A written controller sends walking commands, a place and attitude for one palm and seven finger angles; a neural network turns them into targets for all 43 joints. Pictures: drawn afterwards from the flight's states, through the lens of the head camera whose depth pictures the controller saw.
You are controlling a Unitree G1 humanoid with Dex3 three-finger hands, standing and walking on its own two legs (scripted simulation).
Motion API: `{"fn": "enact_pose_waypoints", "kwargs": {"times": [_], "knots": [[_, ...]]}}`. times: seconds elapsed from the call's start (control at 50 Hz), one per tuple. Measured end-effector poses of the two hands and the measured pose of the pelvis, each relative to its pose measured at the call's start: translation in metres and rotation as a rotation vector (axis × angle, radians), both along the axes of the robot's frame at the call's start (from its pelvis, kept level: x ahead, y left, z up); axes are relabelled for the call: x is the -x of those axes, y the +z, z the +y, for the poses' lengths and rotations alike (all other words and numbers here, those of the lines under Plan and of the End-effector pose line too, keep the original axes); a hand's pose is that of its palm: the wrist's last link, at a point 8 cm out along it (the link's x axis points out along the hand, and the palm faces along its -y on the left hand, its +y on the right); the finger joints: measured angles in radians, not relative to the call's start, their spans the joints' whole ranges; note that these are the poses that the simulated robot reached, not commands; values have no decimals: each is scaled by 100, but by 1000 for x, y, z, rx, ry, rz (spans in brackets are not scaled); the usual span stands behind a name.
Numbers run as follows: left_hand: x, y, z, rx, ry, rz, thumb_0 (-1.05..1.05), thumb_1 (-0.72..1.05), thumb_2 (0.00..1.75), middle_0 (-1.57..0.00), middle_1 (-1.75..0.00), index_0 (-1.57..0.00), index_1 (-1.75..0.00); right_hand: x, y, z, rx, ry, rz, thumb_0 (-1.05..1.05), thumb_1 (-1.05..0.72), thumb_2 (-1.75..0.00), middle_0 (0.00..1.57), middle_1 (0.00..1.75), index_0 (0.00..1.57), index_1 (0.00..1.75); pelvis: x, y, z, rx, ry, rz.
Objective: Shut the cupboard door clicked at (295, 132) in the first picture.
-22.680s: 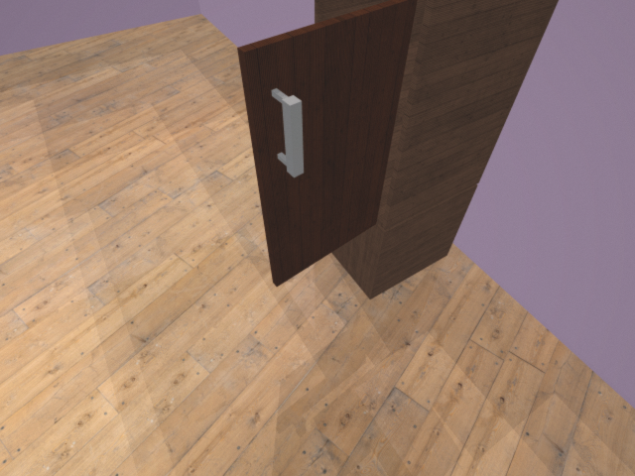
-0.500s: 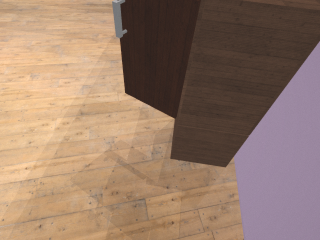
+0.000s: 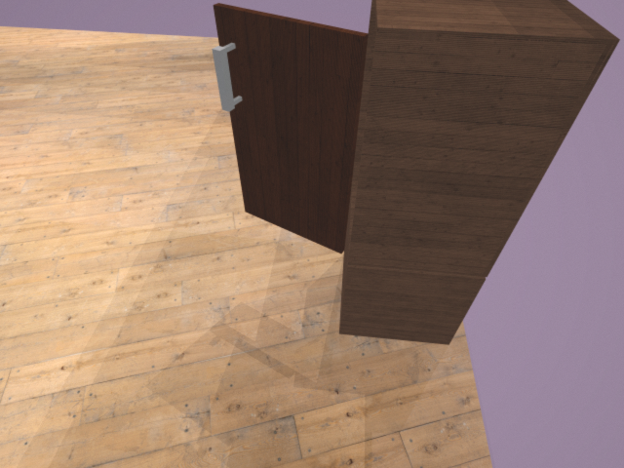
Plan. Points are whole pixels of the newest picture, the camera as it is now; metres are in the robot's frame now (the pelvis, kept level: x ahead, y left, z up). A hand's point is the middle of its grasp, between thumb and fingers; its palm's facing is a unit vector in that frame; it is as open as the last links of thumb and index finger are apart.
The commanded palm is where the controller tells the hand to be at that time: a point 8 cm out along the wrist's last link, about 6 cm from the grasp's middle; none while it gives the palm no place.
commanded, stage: let the arm hang, fingers relaxed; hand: left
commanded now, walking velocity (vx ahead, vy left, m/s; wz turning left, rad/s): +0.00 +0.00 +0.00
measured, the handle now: (229, 77) +0.89 +0.24 +0.11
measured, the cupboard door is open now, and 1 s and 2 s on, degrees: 65 65 65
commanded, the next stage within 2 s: look to check the result in 0.16 s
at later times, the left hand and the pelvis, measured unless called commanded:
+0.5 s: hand out of the picture -0.02 +0.15 -0.17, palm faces +0.05 -0.98 -0.19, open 7.4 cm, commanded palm none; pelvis +0.02 -0.01 +0.00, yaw +0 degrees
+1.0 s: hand out of the picture +0.00 +0.14 -0.18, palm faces +0.08 -0.98 -0.18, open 7.4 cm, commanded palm none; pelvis +0.03 -0.02 +0.00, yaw +2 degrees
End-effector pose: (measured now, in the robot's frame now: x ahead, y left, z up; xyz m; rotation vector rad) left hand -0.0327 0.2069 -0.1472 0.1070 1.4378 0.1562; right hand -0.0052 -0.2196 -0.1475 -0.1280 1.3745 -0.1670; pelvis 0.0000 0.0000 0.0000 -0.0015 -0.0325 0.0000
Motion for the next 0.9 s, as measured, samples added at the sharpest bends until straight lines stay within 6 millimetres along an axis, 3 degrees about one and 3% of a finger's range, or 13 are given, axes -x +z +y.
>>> {"fn": "enact_pose_waypoints", "kwargs": {"times": [0.14, 0.34, 0.7, 0.9], "knots": [[-17, -1, -5, 10, -10, -23, 0, 91, 90, -20, -30, -20, -30, 5, 2, -3, 3, -6, 24, 1, -91, -90, 20, 30, 20, 30, -4, 0, -4, -1, 2, 4], [-14, 2, -3, -13, 2, 23, 0, 91, 90, -20, -30, -20, -30, 9, 0, 0, -16, -8, 72, 1, -90, -90, 20, 30, 20, 30, -12, 1, -9, -3, 6, 8], [-15, 1, -16, -6, 18, 40, 0, 91, 90, -20, -30, -20, -30, -23, 0, -12, -1, 14, 31, 1, -91, -90, 20, 30, 20, 30, -24, 1, -16, -6, 6, 0], [-20, 0, -21, 1, 21, 36, 0, 91, 90, -20, -30, -20, -30, -29, 1, -16, 4, 20, 30, 1, -91, -90, 20, 30, 20, 30, -27, 0, -19, -8, 9, 0]]}}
